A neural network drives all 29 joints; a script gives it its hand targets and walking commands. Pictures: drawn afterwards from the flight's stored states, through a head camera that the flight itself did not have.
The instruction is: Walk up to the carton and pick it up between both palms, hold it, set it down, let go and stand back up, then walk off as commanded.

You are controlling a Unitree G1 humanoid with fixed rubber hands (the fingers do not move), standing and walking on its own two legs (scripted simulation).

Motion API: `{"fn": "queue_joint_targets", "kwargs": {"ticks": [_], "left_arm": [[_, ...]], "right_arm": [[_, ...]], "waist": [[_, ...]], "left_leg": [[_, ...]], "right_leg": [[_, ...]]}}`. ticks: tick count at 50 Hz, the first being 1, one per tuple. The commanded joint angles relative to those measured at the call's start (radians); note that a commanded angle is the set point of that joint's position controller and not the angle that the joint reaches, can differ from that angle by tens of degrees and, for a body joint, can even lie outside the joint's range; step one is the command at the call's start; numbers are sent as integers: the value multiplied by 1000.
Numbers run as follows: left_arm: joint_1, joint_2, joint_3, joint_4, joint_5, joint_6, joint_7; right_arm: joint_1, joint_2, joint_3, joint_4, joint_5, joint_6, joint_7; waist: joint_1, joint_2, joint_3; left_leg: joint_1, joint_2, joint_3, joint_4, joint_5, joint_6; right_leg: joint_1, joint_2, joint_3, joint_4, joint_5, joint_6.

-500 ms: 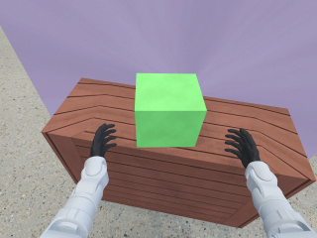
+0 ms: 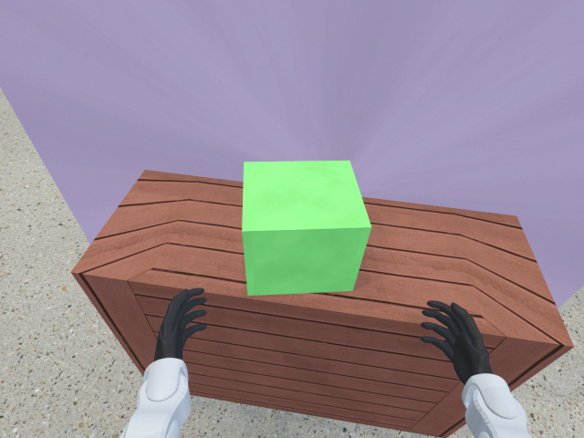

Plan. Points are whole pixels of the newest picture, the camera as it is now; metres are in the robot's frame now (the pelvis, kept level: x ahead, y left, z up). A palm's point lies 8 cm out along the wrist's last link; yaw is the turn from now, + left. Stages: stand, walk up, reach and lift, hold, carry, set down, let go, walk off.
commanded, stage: set down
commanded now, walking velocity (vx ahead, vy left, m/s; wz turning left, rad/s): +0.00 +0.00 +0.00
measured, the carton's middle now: (299, 227) +0.51 +0.02 -0.02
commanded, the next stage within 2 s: none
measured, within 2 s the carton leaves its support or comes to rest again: neither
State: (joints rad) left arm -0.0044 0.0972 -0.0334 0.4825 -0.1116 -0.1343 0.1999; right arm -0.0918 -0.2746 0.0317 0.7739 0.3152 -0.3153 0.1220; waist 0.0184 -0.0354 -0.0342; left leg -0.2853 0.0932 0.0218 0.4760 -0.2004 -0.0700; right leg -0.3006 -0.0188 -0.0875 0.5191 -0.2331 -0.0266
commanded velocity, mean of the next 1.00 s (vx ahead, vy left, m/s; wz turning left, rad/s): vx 0.00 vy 0.00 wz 0.00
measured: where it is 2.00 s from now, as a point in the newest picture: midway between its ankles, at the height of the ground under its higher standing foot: outside the picture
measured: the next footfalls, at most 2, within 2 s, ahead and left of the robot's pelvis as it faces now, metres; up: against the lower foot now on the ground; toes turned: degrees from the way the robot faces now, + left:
none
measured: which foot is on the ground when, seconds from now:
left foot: down 0.00-1.00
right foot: down 0.00-1.00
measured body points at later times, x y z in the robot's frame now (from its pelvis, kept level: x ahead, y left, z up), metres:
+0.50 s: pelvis +0.02 +0.01 +0.01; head +0.00 +0.02 +0.46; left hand +0.24 +0.21 +0.00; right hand +0.23 -0.23 +0.00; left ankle +0.03 +0.17 -0.74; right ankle +0.03 -0.10 -0.74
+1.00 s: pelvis +0.02 +0.02 +0.01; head +0.01 +0.02 +0.46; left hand +0.22 +0.21 -0.03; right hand +0.21 -0.22 -0.03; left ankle +0.03 +0.17 -0.74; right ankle +0.03 -0.10 -0.74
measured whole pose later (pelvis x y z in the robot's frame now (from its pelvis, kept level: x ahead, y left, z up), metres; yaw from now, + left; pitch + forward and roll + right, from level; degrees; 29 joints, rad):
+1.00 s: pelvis +0.02 +0.02 +0.01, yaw -3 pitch -4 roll +0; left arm 0.28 0.10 -0.03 0.32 -0.04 -0.01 0.15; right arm 0.24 -0.25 0.00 0.51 0.20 -0.21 0.11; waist 0.04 -0.02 0.02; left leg -0.07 0.09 0.09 0.32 -0.18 -0.06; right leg -0.11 -0.01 -0.03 0.36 -0.19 -0.01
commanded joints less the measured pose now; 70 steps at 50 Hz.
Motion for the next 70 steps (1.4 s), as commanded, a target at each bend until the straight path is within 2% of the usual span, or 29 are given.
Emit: {"fn": "queue_joint_targets", "kwargs": {"ticks": [1,3,6,8,11,14,17,19,24,25,26,28,31,32,37,42,43,44,45,46,49,51,59,60,61,62,66,67,70], "left_arm": [[-188,15,4,-293,21,-50,17],[-62,26,7,-360,38,-43,7],[-49,23,49,-368,74,-33,11],[77,15,30,-360,91,1,-4],[67,4,24,-384,90,17,-7],[21,9,33,-419,90,22,8],[106,-8,15,-431,86,25,-4],[94,1,9,-482,88,13,13],[176,10,5,-305,106,79,-37],[153,6,19,-484,88,52,-3],[193,5,11,-436,90,64,-15],[213,23,17,-490,85,38,-4],[172,30,4,-393,104,52,-20],[197,31,14,-462,85,28,-13],[249,45,35,-479,88,26,-19],[190,52,8,-340,78,50,-42],[189,52,9,-493,72,33,-10],[226,54,21,-302,85,68,-53],[184,61,24,-225,99,96,-57],[184,89,46,-426,49,55,-40],[166,73,34,-255,79,99,-63],[167,93,39,-365,59,89,-51],[175,105,30,-366,66,108,-50],[159,107,35,-237,89,137,-67],[158,118,37,-358,70,120,-58],[158,107,32,-246,69,141,-76],[234,102,30,-408,66,90,-60],[235,82,20,-278,77,116,-82],[216,101,25,-260,102,130,-97]], "right_arm": [[-213,-188,-84,-202,2,-46,16],[-75,-187,-78,-277,-11,-67,7],[-93,-181,-43,-288,-8,-74,5],[44,-185,-68,-244,-17,-61,0],[47,-183,-81,-308,-31,-52,-8],[-13,-186,-83,-361,-16,-40,0],[89,-166,-66,-425,-29,-24,-3],[73,-191,-82,-481,-8,-29,13],[207,-134,-71,-314,-57,47,-10],[163,-177,-91,-473,-34,24,8],[200,-185,-92,-436,-36,34,8],[207,-182,-105,-482,-34,11,11],[186,-154,-111,-367,-73,25,3],[189,-175,-113,-470,-82,4,-2],[228,-149,-89,-483,-63,1,-4],[209,-124,-82,-395,-104,35,-7],[195,-160,-111,-485,-79,18,8],[243,-98,-74,-389,-108,51,-17],[207,-117,-80,-337,-125,74,-12],[204,-114,-83,-551,-103,39,-15],[205,-76,-72,-378,-151,98,-27],[208,-103,-90,-474,-147,92,-23],[211,-109,-138,-426,-169,104,-30],[185,-86,-116,-346,-184,125,-35],[197,-84,-111,-393,-172,107,-31],[184,-70,-112,-361,-203,114,-34],[237,-89,-111,-443,-161,62,-19],[235,-99,-105,-326,-190,76,-25],[254,-65,-90,-309,-183,89,-33]], "waist": [[-3,-9,-206],[-22,-29,-257],[26,-11,-244],[-12,10,-176],[-5,-14,-154],[47,-18,-94],[17,-68,-38],[49,-11,-65],[-3,-25,61],[38,34,-31],[7,4,-26],[35,-2,-77],[4,10,-27],[24,-30,-65],[43,-10,-100],[0,20,-46],[31,58,-68],[7,-14,50],[8,12,78],[48,-53,-24],[3,-18,91],[41,-33,23],[19,7,-39],[19,35,15],[28,24,-61],[6,3,-16],[38,21,-113],[3,20,-47],[1,77,-8]], "left_leg": [[33,-116,14,-102,78,49],[137,-118,12,-106,154,55],[138,-128,36,-115,169,44],[183,-121,31,-133,160,49],[216,-122,35,-144,197,42],[214,-111,33,-146,226,36],[227,-114,35,-154,183,40],[231,-113,50,-157,172,40],[250,-122,68,-195,104,51],[270,-111,58,-201,145,31],[274,-108,60,-192,174,33],[284,-106,45,-169,288,29],[275,-104,46,-161,232,26],[262,-96,49,-166,257,26],[291,-112,49,-160,278,32],[277,-119,52,-163,196,41],[269,-111,40,-173,209,26],[220,-121,48,-176,143,51],[225,-124,67,-205,75,39],[254,-110,59,-199,156,53],[219,-122,53,-211,33,58],[232,-110,70,-207,84,55],[232,-108,51,-188,113,36],[231,-109,53,-191,70,39],[232,-106,62,-178,123,34],[229,-111,52,-179,97,37],[281,-106,31,-144,303,17],[278,-103,29,-162,239,16],[273,-108,34,-145,258,18]], "right_leg": [[141,51,107,-139,56,14],[166,57,101,-141,179,18],[188,58,112,-158,175,24],[164,52,103,-176,171,18],[173,60,104,-204,193,16],[161,75,97,-204,181,4],[153,73,95,-228,153,10],[140,68,102,-219,113,-1],[103,42,120,-263,85,5],[123,69,93,-248,79,-7],[143,69,96,-250,123,-13],[160,77,93,-239,225,-12],[129,66,101,-242,174,-10],[159,76,94,-241,200,-14],[190,65,102,-235,237,-1],[135,43,116,-259,159,2],[140,72,86,-242,140,-13],[121,42,113,-275,120,7],[105,46,112,-290,6,0],[152,51,103,-274,105,11],[124,28,116,-296,-3,8],[129,43,101,-281,23,5],[133,53,76,-261,48,-10],[119,38,93,-267,11,-8],[150,49,78,-257,58,-5],[116,43,93,-270,29,-4],[170,72,54,-238,209,-16],[137,68,63,-255,161,-13],[150,58,68,-260,186,-19]]}}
